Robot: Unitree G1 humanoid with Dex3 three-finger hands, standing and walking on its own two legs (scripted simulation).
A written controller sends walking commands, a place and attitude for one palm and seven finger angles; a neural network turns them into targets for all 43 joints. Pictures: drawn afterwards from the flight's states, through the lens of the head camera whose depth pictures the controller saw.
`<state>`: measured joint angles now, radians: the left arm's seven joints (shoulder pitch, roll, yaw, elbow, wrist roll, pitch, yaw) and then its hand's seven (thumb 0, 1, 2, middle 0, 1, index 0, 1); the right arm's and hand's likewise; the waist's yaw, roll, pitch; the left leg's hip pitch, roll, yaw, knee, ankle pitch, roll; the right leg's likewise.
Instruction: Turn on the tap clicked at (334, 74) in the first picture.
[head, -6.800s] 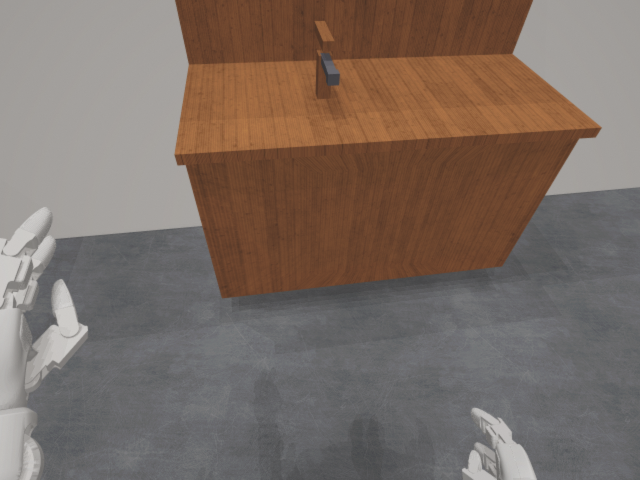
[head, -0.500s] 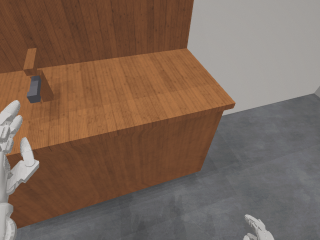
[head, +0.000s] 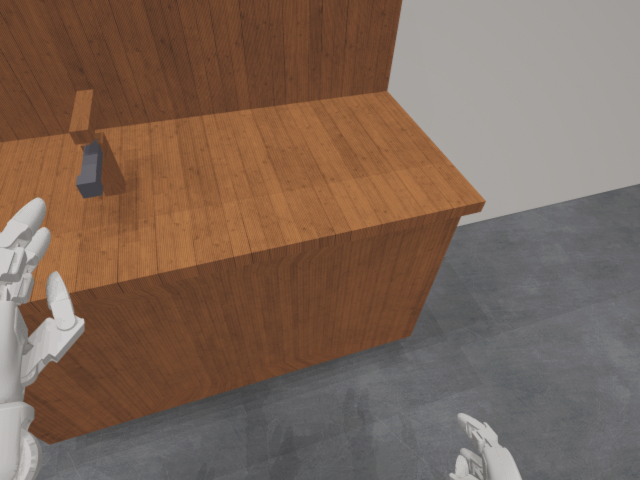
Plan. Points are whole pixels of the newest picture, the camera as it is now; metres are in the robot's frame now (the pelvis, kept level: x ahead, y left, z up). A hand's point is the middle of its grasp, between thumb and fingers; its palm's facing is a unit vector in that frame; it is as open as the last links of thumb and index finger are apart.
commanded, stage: come to a stop and stand still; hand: left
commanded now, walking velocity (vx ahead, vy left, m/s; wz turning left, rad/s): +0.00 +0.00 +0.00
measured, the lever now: (89, 185) +0.50 +0.42 +0.06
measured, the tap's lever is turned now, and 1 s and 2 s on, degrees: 0 0 0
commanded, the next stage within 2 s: look again from close up in 0.08 s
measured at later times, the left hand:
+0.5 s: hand (104, 307) +0.25 +0.25 +0.13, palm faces +0.27 -0.87 -0.42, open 7.4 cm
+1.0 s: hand (74, 254) +0.29 +0.29 +0.16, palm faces +0.42 -0.84 -0.34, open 7.5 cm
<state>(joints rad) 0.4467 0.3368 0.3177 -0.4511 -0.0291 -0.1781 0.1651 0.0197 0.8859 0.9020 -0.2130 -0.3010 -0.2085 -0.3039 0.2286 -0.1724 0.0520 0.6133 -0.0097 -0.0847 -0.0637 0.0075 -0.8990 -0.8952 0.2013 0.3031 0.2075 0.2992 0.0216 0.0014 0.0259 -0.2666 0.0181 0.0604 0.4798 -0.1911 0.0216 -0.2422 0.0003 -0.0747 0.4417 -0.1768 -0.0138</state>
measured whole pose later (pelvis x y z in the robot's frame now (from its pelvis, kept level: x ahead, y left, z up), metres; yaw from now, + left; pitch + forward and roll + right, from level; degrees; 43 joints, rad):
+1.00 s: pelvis +0.07 +0.04 -0.01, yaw +0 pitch +0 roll -1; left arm 0.39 0.35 0.36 -0.44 -0.05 -0.19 0.11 0.02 0.88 0.90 -0.21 -0.30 -0.21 -0.30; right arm 0.20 -0.21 0.02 0.54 0.00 -0.10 -0.02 0.01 -0.90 -0.90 0.20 0.30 0.21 0.30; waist 0.03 -0.01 0.02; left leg -0.24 -0.03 0.09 0.62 -0.38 0.08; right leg -0.23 -0.05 -0.04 0.60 -0.35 0.03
